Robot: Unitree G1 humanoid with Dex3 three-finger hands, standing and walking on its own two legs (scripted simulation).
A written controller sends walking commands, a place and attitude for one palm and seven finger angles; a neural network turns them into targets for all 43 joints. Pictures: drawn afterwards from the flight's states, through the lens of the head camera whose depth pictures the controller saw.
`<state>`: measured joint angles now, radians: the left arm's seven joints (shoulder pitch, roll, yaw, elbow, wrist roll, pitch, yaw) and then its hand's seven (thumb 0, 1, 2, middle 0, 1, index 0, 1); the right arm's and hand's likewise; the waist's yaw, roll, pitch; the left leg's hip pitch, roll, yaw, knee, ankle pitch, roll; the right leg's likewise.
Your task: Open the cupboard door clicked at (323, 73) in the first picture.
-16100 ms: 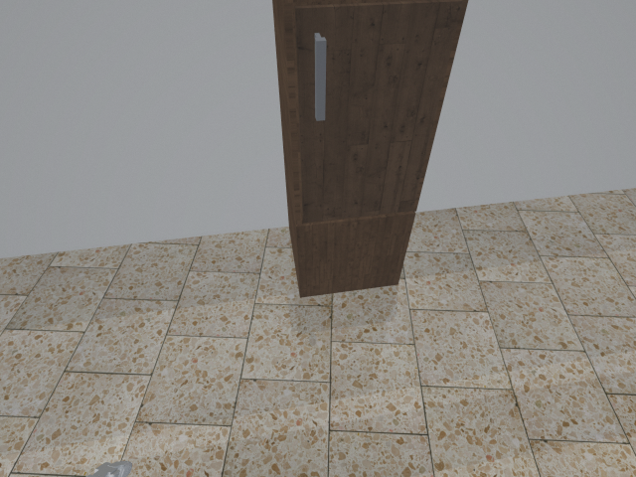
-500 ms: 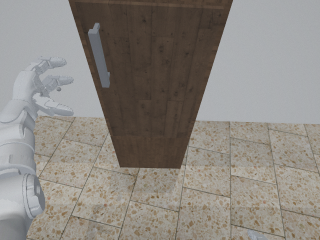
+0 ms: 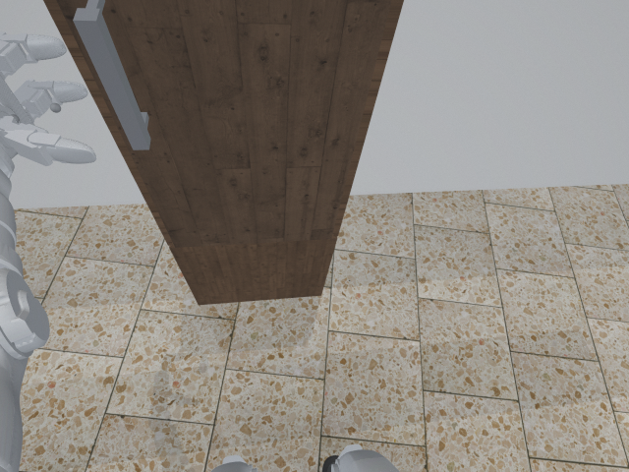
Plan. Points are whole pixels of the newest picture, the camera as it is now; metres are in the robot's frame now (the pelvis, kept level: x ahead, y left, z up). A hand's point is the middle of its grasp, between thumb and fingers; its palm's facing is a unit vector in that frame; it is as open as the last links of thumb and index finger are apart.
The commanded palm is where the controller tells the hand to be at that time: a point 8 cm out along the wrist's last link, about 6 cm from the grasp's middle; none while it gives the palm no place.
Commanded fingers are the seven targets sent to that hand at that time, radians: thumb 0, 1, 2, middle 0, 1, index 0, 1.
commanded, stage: move the hooked fingers beside the handle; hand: left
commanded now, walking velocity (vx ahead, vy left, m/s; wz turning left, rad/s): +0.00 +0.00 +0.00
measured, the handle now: (121, 79) +0.56 +0.19 +0.14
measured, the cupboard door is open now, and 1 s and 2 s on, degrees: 0 0 0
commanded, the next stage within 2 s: slide the fingers in behind the handle in 1.00 s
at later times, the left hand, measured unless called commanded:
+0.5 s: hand (53, 109) +0.51 +0.25 +0.14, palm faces -0.02 -1.00 +0.00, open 14.0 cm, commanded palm +0.49 +0.29 +0.14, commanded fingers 0.00 -0.50 0.30 -0.30 -1.20 -0.30 -1.20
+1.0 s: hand (52, 118) +0.50 +0.25 +0.14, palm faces +0.01 -1.00 -0.01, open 14.0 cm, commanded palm +0.49 +0.30 +0.14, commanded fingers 0.00 -0.50 0.30 -0.30 -1.20 -0.30 -1.20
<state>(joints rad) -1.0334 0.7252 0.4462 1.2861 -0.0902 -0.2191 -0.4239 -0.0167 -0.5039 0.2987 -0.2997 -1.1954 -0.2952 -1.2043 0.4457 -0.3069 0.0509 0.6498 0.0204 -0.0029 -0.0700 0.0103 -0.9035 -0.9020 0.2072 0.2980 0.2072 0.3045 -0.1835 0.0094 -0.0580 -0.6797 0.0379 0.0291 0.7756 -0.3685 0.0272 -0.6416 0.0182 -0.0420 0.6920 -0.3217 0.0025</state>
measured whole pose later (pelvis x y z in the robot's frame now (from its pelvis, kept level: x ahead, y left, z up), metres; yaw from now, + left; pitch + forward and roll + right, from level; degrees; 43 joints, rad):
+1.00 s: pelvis +0.00 +0.00 +0.00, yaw +0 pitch +15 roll -3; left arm -1.01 0.72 0.43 1.30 -0.10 -0.21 -0.42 -0.02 -0.50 0.30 -0.30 -1.20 -0.30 -1.20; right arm 0.44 -0.30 0.06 0.62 0.02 0.05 -0.06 0.01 -0.90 -0.90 0.21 0.30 0.21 0.30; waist -0.17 0.02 -0.08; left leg -0.69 0.04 0.02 0.81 -0.38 0.03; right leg -0.65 0.02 -0.05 0.71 -0.33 0.00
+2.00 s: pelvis +0.01 +0.00 +0.00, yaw +1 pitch +15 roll -3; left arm -1.00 0.49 0.32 1.19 -0.12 -0.22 -0.28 -0.02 -0.51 0.30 -0.30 -1.20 -0.27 -1.20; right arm 0.41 -0.28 0.04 0.65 0.00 0.02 -0.02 0.01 -0.90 -0.90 0.21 0.30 0.21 0.30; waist -0.15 0.03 -0.10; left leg -0.67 0.03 0.01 0.82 -0.40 0.03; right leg -0.62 0.01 -0.06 0.72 -0.36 0.00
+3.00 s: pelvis +0.00 +0.00 +0.00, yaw +0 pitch +15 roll -2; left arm -0.99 0.48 0.34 1.21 -0.08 -0.27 -0.20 -0.02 -0.33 0.37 -0.31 -1.22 -0.31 -1.23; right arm 0.43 -0.28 0.03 0.64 0.00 0.00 -0.02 0.01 -0.90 -0.90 0.21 0.30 0.21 0.30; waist -0.16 0.04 -0.09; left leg -0.66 0.03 0.03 0.79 -0.39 0.02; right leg -0.63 0.02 -0.04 0.72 -0.35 0.00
